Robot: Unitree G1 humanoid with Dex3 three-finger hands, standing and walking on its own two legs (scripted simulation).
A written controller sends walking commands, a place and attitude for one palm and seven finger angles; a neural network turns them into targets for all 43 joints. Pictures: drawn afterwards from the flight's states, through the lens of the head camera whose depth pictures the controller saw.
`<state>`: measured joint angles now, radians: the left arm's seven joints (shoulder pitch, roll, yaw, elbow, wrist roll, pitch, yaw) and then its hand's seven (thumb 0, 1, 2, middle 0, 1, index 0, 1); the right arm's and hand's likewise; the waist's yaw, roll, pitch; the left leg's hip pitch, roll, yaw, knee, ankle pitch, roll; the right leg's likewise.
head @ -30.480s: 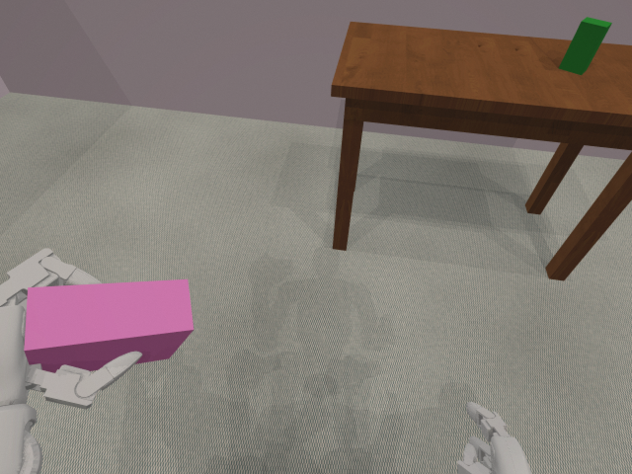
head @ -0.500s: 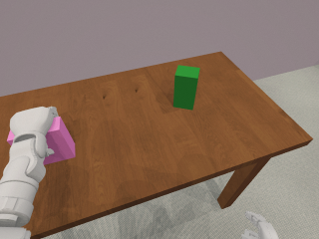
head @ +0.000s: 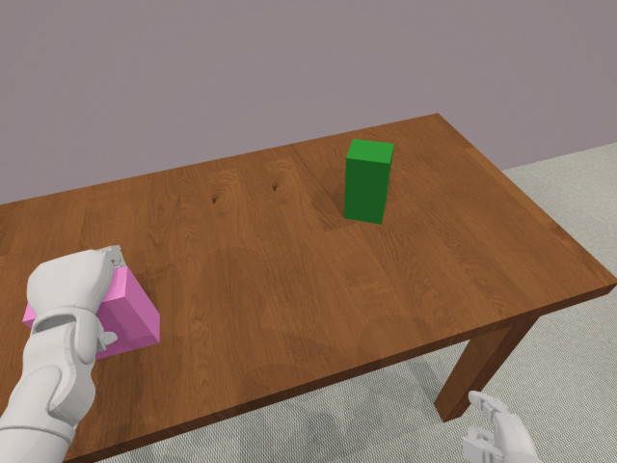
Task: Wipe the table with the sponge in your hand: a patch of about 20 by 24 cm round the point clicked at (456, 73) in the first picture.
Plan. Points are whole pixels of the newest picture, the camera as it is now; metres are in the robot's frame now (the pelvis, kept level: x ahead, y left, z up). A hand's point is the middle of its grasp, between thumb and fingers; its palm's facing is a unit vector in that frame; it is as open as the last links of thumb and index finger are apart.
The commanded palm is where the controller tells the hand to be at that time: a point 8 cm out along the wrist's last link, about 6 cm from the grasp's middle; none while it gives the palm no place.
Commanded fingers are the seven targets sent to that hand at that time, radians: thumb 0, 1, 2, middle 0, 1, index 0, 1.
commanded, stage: wipe back along the first lane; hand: left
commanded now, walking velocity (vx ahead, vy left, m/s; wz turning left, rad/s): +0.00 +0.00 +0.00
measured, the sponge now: (107, 325) +0.27 +0.33 +0.02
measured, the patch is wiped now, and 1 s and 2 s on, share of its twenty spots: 1.00 1.00 1.00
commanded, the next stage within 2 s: lift the sponge slowly off the table in 0.44 s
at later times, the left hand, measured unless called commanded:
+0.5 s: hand (91, 340) +0.23 +0.30 +0.07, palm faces +0.00 -0.06 -1.00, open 9.4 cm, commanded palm +0.19 +0.29 +0.10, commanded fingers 0.00 0.10 1.30 -1.20 -1.60 -1.20 -1.60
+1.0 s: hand (84, 357) +0.20 +0.29 +0.07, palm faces -0.01 -0.10 -0.99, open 9.3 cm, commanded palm +0.18 +0.29 +0.14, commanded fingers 0.00 0.10 1.30 -1.20 -1.60 -1.20 -1.60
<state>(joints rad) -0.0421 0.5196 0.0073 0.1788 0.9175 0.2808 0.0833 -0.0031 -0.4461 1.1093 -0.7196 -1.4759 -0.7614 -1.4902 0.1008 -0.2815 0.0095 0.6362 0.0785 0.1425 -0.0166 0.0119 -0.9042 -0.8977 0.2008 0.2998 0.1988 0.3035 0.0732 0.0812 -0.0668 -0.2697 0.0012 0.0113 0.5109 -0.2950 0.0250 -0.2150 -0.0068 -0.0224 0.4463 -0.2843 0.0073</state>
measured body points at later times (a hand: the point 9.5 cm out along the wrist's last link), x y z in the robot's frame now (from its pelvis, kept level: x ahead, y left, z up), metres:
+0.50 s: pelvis -0.01 -0.01 +0.00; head -0.01 -0.04 +0.45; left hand +0.22 +0.30 +0.12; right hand +0.22 -0.23 -0.09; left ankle -0.02 +0.10 -0.74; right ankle -0.04 -0.13 -0.74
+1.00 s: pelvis -0.02 -0.01 +0.00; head -0.03 -0.04 +0.45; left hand +0.20 +0.29 +0.13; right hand +0.22 -0.22 -0.08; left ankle -0.02 +0.10 -0.74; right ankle -0.04 -0.13 -0.74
